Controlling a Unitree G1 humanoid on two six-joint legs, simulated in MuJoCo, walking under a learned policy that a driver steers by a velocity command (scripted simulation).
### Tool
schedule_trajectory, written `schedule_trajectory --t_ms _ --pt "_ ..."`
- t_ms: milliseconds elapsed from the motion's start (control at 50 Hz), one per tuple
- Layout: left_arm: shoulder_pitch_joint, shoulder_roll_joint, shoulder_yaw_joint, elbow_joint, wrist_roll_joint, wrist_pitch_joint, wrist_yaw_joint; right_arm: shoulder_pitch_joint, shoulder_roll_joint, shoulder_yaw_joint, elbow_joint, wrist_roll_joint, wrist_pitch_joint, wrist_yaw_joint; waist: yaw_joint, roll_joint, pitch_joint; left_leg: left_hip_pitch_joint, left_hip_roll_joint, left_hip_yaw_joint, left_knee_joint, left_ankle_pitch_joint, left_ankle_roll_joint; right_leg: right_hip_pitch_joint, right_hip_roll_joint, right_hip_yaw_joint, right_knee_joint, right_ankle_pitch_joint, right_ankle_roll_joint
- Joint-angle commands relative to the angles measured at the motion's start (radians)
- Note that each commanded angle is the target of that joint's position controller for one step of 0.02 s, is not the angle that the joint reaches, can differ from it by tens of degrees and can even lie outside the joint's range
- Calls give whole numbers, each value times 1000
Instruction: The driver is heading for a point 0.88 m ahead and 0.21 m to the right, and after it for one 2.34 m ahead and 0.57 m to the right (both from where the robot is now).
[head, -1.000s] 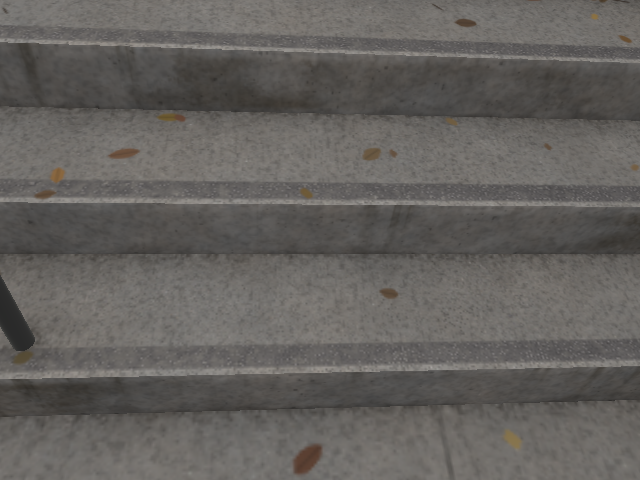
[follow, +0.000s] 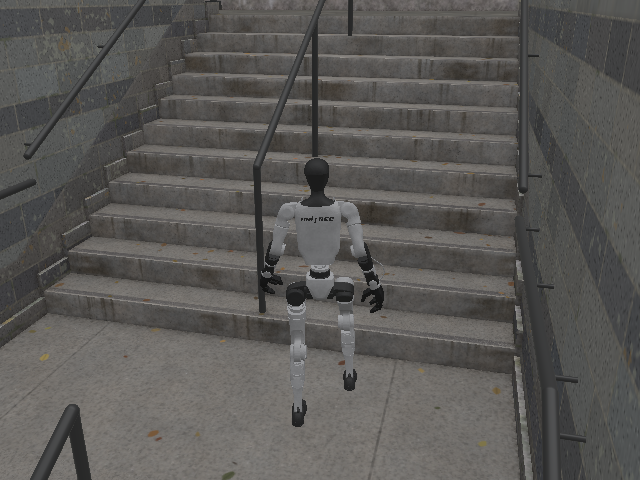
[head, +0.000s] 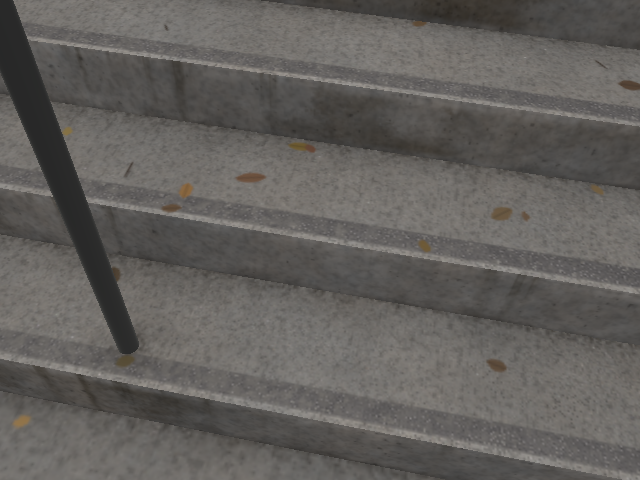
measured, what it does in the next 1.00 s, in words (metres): walks ahead: right foot, then left foot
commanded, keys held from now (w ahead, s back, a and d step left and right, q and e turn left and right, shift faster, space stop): w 1.00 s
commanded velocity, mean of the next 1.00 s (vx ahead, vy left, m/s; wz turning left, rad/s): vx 0.48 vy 0.00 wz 0.01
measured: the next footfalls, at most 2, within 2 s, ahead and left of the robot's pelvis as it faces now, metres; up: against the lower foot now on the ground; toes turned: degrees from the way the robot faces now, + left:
right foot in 0.16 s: +0.26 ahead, -0.15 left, +0.00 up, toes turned -2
left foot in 0.62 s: +0.40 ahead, +0.03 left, +0.00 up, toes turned +3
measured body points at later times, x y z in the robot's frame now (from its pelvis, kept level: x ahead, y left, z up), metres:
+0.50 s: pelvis +0.24 -0.07 +0.00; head +0.27 -0.08 +0.45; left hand +0.28 +0.20 -0.13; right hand +0.40 -0.31 -0.12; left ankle +0.36 +0.07 -0.70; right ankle +0.22 -0.15 -0.75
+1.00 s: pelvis +0.44 -0.08 +0.00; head +0.49 -0.08 +0.45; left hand +0.71 +0.05 -0.06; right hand +0.31 -0.29 -0.13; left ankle +0.36 +0.02 -0.75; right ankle +0.57 -0.19 -0.50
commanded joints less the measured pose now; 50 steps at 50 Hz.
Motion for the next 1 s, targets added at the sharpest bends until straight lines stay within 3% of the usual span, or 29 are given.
schedule_trajectory --t_ms 20,100,140,160,180,200,220,240,260,280,340,360,420,480,520,560,600,620,640,660,680,720,760,780,840,880,940,980,1000 --pt "-205 23 -17 -124 -1 -22 -14 -6 -185 -44 -49 3 -15 0 -32 147 104 -150 211 -98 -99 132 154 23 35 -45 -135 105 16" --pt "-197 81 -11 -149 -9 -24 -20 -24 -209 -54 -46 15 -17 2 15 155 97 -70 268 -105 -35 272 125 86 47 -17 -227 69 -40" --pt "-56 129 12 -119 -5 -24 -9 -48 -219 -55 -52 6 -7 1 102 163 -18 -41 237 -57 174 637 91 283 97 -54 -249 31 -86" --pt "107 167 30 -80 -6 -24 -2 -38 -183 -39 -55 -6 0 -4 178 148 -128 -118 191 -22 379 699 61 506 94 -51 -244 41 -118" --pt "273 236 46 -51 12 -19 7 1 -119 -15 -84 -27 1 -4 211 -7 -285 -377 119 13 717 413 13 838 -111 207 -234 -34 -193" --pt "338 279 53 -17 24 -20 -10 90 -22 13 -90 -5 -19 -2 151 -318 -403 -650 -56 -49 1014 -321 -31 1013 -301 697 -424 -271 -323" --pt "253 195 30 -42 8 -25 -12 -1 -143 -12 -86 15 -35 3 170 -199 -291 -769 9 -119 1118 -299 -17 925 -262 690 -503 -417 -280" --pt "162 155 18 -63 10 -25 -8 -91 -180 -21 -108 28 -46 9 150 -131 -155 -810 69 -77 1104 -196 8 780 -239 533 -518 -363 -242" --pt "94 137 11 -81 18 -25 -6 -130 -176 -17 -112 11 -48 1 117 -35 -104 -766 120 -46 1060 -101 11 645 -203 426 -529 -225 -228" --pt "59 117 6 -88 25 -26 -5 -146 -167 -20 -112 -9 -43 -4 90 -11 -68 -716 149 -42 1017 -49 5 541 -173 350 -546 -76 -227" --pt "36 102 0 -82 29 -42 -4 -98 -106 -7 -104 -14 -14 -7 28 -27 -77 -606 172 -36 965 -19 -23 399 -138 211 -592 165 -253" --pt "106 66 -14 -35 44 -29 -5 -80 -59 18 -85 -90 11 30 11 68 -49 -530 134 19 906 8 -25 310 -113 129 -577 330 -228" --pt "109 85 -10 -27 39 -21 -12 -161 -33 35 -114 -72 31 50 14 -31 -28 -480 114 67 664 102 -37 268 -57 15 -560 408 -196" --pt "152 86 -5 -18 42 -12 -9 -212 -31 50 -108 -52 35 35 50 -80 -79 -419 85 97 568 145 -41 334 -80 31 -529 323 -188" --pt "166 79 -7 -15 43 -4 -2 -260 -48 50 -124 -51 31 20 64 -55 -55 -417 73 104 534 99 -28 365 -111 76 -506 317 -196" --pt "155 87 -7 -22 37 2 12 -220 -57 42 -125 -64 20 5 41 -47 -66 -395 45 122 490 -6 8 433 -139 108 -407 462 -207" --pt "138 75 -14 -21 12 7 19 -15 -55 29 -56 -65 -6 -8 -59 29 -138 -171 19 111 242 83 44 439 -58 39 -89 612 -170" --pt "105 20 -31 -64 2 -1 20 87 -141 7 -34 -81 -18 -17 -84 147 -160 -20 215 -149 122 207 73 252 28 -13 194 317 -110" --pt "210 -72 -53 -80 22 2 19 82 -241 -14 -32 -71 -12 -10 20 297 -152 113 419 -433 117 615 142 -26 164 -52 434 -375 -65" --pt "262 -19 -41 -34 52 27 21 106 -232 -31 -14 -36 2 -9 -2 188 -171 55 452 -489 96 248 276 -93 128 23 625 -420 -69" --pt "200 1 -33 -43 75 33 16 29 -142 -12 -29 -31 10 -2 14 103 -52 -60 394 -423 49 -90 275 -164 83 37 706 -355 -70" --pt "102 -11 -25 -86 65 41 9 -38 -57 18 -21 -42 14 -2 41 108 65 -195 300 -313 -20 -293 215 -283 65 32 858 -280 -69" --pt "88 -75 -39 -112 60 60 9 24 -32 26 32 -45 -1 -9 44 112 44 -237 268 -231 -7 -192 214 -352 78 -4 1076 -252 -63" --pt "35 -130 -52 -150 55 69 27 84 -42 21 69 -47 -12 -2 35 126 39 -189 295 -241 8 -184 231 -495 87 -14 1292 -313 -76" --pt "-157 -192 -88 -282 45 73 57 149 -23 34 143 -39 -32 2 26 97 82 -157 323 -231 2 -265 202 -798 79 44 1501 -399 -115" --pt "-229 -195 -103 -353 39 73 65 143 -28 44 166 -39 -44 8 42 95 106 -182 314 -185 -31 -309 166 -873 63 49 1482 -430 -122" --pt "-323 -214 -135 -454 43 81 48 131 -28 59 198 -19 -23 -15 56 82 115 -303 231 -85 -140 -258 138 -749 4 -76 1191 -398 -95" --pt "-327 -215 -152 -481 42 92 32 101 -61 51 181 4 -6 -61 53 88 65 -354 227 -22 -301 145 181 -399 -14 -131 823 -362 -98" --pt "-251 -215 -152 -431 25 88 27 50 -55 54 147 15 -6 -56 69 48 10 -374 188 67 -266 480 174 -144 10 -176 607 -341 -119"
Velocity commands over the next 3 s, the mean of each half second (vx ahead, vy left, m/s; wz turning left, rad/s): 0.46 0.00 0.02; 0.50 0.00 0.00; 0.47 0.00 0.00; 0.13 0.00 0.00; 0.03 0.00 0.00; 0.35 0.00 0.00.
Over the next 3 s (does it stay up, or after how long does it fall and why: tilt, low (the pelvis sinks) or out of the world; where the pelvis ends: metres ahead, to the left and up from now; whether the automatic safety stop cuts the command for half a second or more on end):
stays up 1.08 -0.13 0.33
